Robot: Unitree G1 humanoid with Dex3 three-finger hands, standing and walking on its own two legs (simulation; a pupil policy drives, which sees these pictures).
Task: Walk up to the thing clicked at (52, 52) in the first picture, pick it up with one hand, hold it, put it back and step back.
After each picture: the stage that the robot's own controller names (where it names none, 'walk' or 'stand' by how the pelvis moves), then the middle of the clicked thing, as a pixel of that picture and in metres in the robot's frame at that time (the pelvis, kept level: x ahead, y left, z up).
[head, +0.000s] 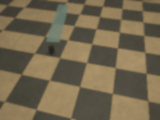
stand; (51, 50) +1.28 +0.33 -0.72
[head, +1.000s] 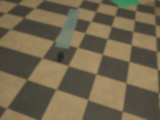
walk; (60, 57) +1.18 +0.15 -0.71
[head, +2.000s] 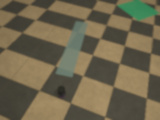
walk; (61, 92) +0.71 +0.14 -0.71
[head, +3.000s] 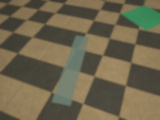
walk; out of the picture +0.43 +0.21 -0.69
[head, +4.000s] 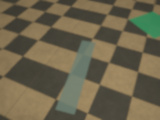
stand; out of the picture +0.36 +0.18 -0.72
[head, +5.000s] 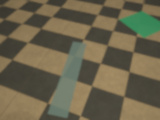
stand; out of the picture +0.33 +0.21 -0.72
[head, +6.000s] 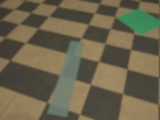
stand; out of the picture +0.33 +0.21 -0.73
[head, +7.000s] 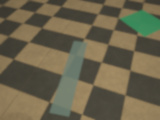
stand; out of the picture +0.34 +0.20 -0.73
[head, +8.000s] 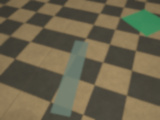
stand; out of the picture +0.33 +0.20 -0.73
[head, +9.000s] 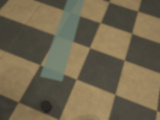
go down; (46, 107) +0.37 +0.19 -0.59
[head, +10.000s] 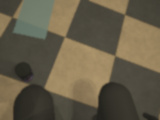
go down; (24, 72) +0.41 +0.24 -0.31
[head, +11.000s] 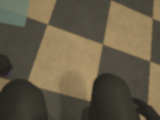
close in; (2, 66) +0.41 +0.26 -0.26
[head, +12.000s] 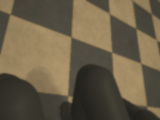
close; out of the picture +0.39 +0.27 -0.22
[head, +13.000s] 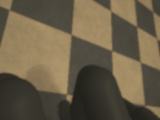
close; out of the picture +0.38 +0.25 -0.22
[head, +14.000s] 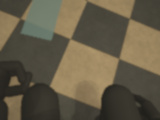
lift; (39, 100) +0.29 +0.18 -0.35
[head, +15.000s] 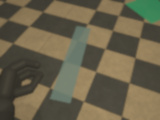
go down; out of the picture +0.23 +0.14 -0.67
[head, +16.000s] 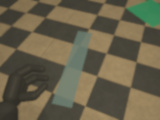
go down; out of the picture +0.22 +0.15 -0.70
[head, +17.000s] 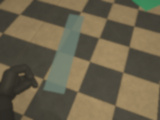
crouch; out of the picture +0.24 +0.15 -0.67
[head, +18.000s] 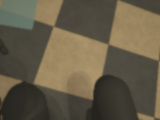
lower; (26, 96) +0.31 +0.18 -0.30
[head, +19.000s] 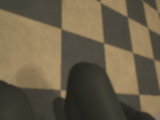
lower; out of the picture +0.29 +0.19 -0.25
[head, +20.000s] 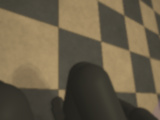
lower; out of the picture +0.29 +0.20 -0.25
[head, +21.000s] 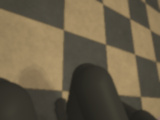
lower; out of the picture +0.29 +0.19 -0.25
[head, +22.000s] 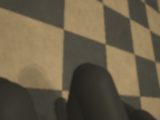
lower; out of the picture +0.30 +0.19 -0.25
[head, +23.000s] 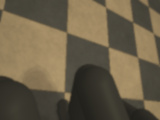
open; out of the picture +0.30 +0.18 -0.25
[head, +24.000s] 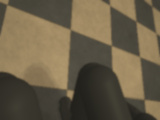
stand; out of the picture +0.31 +0.17 -0.25
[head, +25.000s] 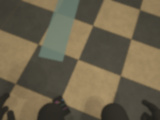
walk; (61, 106) +0.31 +0.11 -0.51
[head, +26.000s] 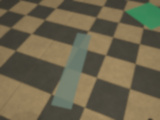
stand; out of the picture +0.26 +0.09 -0.69
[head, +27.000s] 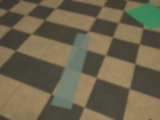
stand; out of the picture +0.27 +0.08 -0.69
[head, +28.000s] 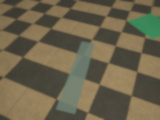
stand; out of the picture +0.29 +0.06 -0.74
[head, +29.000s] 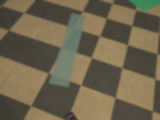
walk; out of the picture +0.35 +0.02 -0.73
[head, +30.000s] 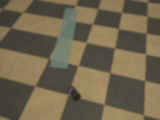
walk; (74, 93) +0.61 +0.09 -0.72
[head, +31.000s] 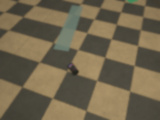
stand; (73, 69) +0.95 +0.07 -0.72
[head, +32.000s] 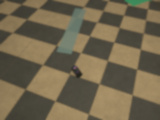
stand; (76, 71) +0.95 +0.04 -0.74
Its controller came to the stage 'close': yes
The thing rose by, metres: 0.01
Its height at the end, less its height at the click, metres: -0.02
